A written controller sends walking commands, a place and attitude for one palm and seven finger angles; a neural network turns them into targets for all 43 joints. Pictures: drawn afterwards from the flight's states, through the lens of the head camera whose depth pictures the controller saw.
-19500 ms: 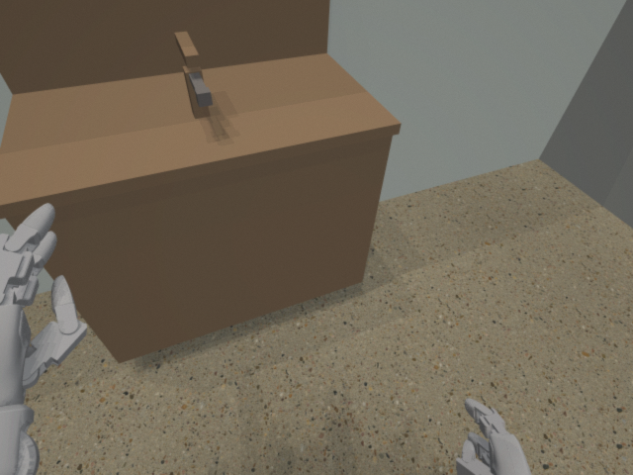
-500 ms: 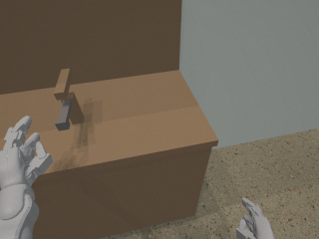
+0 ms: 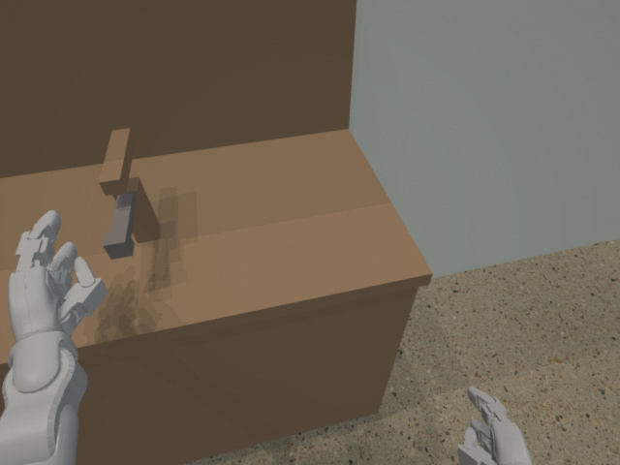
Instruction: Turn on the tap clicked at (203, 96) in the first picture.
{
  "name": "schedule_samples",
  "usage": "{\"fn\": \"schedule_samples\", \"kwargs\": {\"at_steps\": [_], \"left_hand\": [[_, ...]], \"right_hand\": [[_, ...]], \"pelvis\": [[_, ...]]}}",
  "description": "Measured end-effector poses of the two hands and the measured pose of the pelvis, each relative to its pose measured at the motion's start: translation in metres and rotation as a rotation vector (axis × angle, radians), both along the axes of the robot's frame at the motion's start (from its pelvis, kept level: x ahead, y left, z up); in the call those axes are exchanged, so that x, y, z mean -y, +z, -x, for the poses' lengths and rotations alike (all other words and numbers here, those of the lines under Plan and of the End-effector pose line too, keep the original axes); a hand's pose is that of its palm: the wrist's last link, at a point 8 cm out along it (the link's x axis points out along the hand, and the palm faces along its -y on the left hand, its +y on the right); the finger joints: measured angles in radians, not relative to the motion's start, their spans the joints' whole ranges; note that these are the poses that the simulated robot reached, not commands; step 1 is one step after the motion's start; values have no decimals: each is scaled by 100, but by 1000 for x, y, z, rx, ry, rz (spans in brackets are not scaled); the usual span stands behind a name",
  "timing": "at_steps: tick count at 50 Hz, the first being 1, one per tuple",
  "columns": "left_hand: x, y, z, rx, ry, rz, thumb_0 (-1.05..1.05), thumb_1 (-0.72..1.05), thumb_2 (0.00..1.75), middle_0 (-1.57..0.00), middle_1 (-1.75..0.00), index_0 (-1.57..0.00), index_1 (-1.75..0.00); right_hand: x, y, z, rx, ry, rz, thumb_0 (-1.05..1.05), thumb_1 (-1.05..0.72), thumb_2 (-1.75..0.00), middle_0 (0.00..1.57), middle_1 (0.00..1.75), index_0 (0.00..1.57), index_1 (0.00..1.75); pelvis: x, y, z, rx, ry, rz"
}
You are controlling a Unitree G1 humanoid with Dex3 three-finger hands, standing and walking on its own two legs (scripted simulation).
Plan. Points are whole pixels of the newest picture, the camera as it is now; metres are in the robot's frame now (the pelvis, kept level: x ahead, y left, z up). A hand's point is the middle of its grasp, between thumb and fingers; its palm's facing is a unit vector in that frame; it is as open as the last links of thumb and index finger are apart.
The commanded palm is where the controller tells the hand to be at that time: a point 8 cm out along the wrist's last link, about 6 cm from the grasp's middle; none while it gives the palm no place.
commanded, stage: reach beside the lever's end, fingers flat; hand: left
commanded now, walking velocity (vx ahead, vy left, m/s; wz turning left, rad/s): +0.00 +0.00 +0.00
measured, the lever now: (119, 244) +0.36 +0.30 +0.10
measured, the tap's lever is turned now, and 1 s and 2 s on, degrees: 0 0 9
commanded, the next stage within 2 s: push the lever round in 1.10 s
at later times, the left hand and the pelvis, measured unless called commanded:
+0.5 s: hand (96, 270) +0.30 +0.30 +0.11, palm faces +0.55 -0.83 -0.11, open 7.8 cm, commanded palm +0.26 +0.34 +0.11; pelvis +0.00 +0.00 +0.00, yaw +0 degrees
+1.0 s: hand (94, 263) +0.33 +0.32 +0.10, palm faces +0.54 -0.84 -0.10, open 7.8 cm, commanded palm +0.28 +0.36 +0.10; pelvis -0.01 +0.00 -0.01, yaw +0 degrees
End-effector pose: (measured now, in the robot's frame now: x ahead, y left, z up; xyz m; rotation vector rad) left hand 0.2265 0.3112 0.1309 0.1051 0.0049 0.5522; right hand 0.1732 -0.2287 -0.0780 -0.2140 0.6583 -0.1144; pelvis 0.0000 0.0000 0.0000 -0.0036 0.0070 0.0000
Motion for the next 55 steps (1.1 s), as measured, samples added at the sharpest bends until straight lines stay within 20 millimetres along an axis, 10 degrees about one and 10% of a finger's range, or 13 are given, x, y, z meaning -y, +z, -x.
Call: {"fn": "schedule_samples", "kwargs": {"at_steps": [55], "left_hand": [[-49,-27,-55,5,26,-3,2,89,90,-15,-15,-15,-15]], "right_hand": [[20,-26,68,-208,-92,47,1,-90,-90,20,30,20,30]], "pelvis": [[-7,-8,8,-78,-5,21]]}}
